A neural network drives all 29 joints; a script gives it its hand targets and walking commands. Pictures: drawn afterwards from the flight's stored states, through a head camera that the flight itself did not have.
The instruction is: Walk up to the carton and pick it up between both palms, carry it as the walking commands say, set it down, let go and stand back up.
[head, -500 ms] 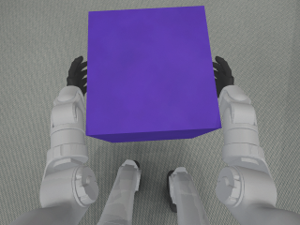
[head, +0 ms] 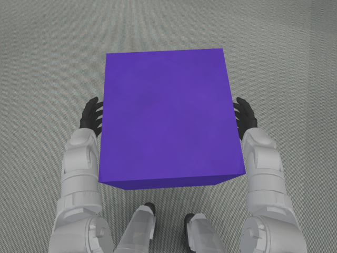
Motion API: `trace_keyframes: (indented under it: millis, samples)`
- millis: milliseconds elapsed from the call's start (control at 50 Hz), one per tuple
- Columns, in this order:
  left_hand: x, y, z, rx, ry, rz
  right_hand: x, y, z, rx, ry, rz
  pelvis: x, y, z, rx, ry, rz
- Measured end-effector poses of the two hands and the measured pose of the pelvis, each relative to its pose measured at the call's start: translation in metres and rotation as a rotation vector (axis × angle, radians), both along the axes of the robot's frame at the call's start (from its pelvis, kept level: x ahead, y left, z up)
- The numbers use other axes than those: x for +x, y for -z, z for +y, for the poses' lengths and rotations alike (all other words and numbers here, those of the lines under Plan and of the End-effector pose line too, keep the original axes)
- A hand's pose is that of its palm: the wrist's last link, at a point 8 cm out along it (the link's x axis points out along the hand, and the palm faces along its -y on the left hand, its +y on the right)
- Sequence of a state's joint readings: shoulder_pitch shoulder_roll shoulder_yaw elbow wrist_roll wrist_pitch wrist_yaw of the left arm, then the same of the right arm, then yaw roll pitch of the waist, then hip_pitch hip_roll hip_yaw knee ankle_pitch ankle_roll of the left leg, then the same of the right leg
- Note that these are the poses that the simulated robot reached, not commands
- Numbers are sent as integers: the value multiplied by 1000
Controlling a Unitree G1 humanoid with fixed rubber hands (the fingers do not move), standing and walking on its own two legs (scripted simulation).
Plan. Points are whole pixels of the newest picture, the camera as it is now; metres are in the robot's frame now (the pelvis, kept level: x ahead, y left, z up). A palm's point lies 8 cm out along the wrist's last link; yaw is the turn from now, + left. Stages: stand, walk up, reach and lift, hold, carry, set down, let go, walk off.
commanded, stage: reach and lift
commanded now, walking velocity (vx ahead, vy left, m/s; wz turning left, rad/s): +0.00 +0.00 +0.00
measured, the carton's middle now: (168, 128) +0.41 +0.04 -0.12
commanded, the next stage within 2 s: none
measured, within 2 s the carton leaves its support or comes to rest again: neither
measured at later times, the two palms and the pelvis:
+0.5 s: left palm (78, 130) +0.35 +0.22 +0.02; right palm (262, 129) +0.38 -0.16 +0.02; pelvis +0.02 +0.00 +0.04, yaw +0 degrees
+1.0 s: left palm (60, 131) +0.32 +0.22 +0.09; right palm (279, 128) +0.36 -0.16 +0.08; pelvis +0.04 +0.00 +0.07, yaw +0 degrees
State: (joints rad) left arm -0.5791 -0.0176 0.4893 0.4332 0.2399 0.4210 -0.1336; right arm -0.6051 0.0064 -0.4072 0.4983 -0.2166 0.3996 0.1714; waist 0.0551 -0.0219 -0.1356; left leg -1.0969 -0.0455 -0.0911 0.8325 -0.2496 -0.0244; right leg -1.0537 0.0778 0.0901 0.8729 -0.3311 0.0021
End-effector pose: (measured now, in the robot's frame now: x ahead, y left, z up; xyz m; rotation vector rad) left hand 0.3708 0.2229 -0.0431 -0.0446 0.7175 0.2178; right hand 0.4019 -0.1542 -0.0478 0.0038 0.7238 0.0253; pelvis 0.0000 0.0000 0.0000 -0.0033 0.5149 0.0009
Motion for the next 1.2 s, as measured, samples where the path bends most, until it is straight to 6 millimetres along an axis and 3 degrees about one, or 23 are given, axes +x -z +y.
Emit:
trace_keyframes:
  millis: [580, 1200]
  samples:
    - [-26, -77, -4, 1, 7, -31, -26, -80, -4, -8, -1, -32, 27, -49, 0, 7, 8, -249]
    - [-55, -150, -8, 4, -17, -91, -51, -152, -7, -3, -9, -92, 42, -71, -2, 12, 5, -549]
